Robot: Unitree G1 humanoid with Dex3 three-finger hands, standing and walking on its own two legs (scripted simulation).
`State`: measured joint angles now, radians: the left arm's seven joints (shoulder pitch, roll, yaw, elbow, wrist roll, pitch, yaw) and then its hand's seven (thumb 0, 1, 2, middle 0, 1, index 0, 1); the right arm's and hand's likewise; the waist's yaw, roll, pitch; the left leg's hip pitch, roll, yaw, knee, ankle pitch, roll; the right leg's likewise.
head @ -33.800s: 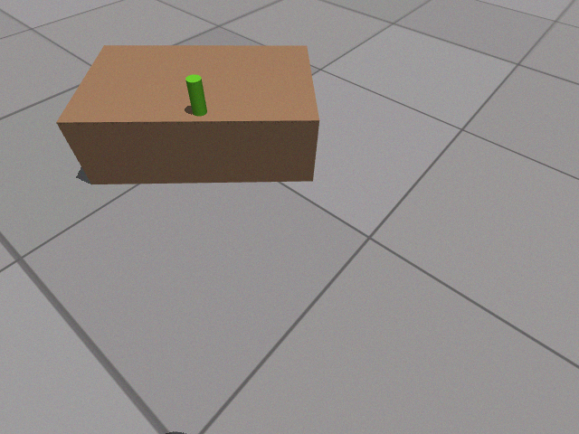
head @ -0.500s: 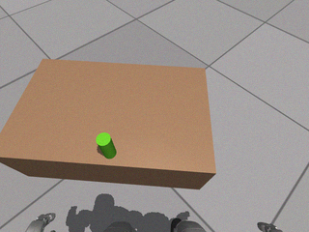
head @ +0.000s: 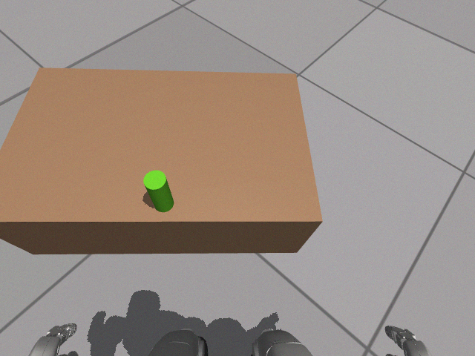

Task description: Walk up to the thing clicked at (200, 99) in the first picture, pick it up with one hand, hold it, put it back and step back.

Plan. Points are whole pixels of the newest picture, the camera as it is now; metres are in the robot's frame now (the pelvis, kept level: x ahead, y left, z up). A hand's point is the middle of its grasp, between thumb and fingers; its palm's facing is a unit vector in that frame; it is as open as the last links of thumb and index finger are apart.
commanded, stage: step back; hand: left
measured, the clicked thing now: (159, 192) +0.52 +0.22 -0.32
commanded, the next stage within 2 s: none
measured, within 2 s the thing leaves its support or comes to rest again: neither
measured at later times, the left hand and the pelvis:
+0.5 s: hand out of the picture +0.00 +0.26 -0.15, palm faces +0.06 -0.93 -0.35, open 7.3 cm; pelvis -0.13 -0.01 -0.01, yaw +4 degrees
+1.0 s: hand out of the picture -0.22 +0.19 -0.13, palm faces +0.01 -0.91 -0.41, open 7.3 cm; pelvis -0.28 -0.07 +0.00, yaw -1 degrees
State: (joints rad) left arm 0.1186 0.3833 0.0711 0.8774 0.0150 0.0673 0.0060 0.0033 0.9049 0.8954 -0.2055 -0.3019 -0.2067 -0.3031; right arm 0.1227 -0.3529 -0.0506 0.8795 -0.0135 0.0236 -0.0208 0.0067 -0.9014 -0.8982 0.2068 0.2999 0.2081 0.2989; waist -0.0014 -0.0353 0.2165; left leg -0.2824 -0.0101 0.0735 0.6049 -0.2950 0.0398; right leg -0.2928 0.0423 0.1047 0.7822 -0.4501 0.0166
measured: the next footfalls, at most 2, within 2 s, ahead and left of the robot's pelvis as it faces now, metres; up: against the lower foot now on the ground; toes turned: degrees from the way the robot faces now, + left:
right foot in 0.04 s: +0.02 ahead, -0.11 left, +0.00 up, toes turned +4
left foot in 0.44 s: -0.09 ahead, +0.11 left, +0.00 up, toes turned +2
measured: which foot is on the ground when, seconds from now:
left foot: down 0.00-0.08, up 0.10-0.42, down 0.44-0.88, up 0.90-1.00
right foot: up 0.00-0.02, down 0.04-0.46, up 0.48-0.82, down 0.84-1.00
